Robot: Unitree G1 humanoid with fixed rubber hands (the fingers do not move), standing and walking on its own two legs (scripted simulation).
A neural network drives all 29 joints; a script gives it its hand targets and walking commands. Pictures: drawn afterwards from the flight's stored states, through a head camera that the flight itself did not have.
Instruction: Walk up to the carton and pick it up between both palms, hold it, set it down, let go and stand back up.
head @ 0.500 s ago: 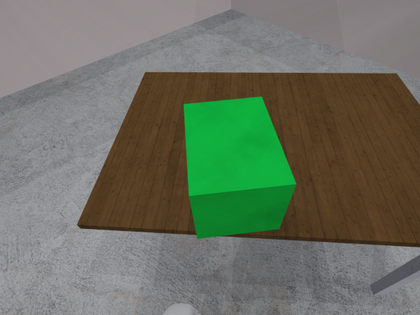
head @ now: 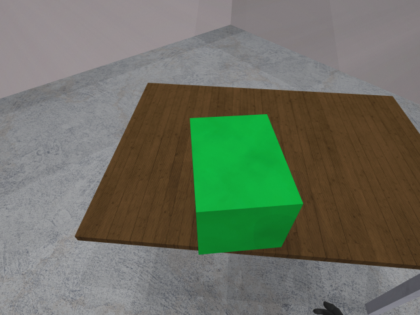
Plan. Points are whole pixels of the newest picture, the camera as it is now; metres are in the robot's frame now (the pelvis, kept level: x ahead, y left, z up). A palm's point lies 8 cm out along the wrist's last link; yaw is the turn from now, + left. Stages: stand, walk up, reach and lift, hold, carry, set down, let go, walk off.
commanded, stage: walk up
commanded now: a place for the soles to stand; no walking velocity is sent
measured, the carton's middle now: (234, 181) +0.46 -0.04 -0.05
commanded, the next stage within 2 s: reach and lift in 0.94 s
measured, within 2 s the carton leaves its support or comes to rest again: neither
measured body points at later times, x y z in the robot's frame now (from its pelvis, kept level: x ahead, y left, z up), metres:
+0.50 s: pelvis +0.00 +0.01 +0.01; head +0.01 +0.01 +0.46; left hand +0.05 +0.26 -0.13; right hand +0.05 -0.24 -0.14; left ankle +0.06 +0.11 -0.73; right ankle -0.02 -0.09 -0.73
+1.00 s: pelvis +0.00 +0.02 +0.01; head +0.01 +0.02 +0.46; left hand +0.01 +0.26 -0.14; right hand +0.06 -0.23 -0.14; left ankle +0.06 +0.11 -0.73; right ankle -0.02 -0.09 -0.73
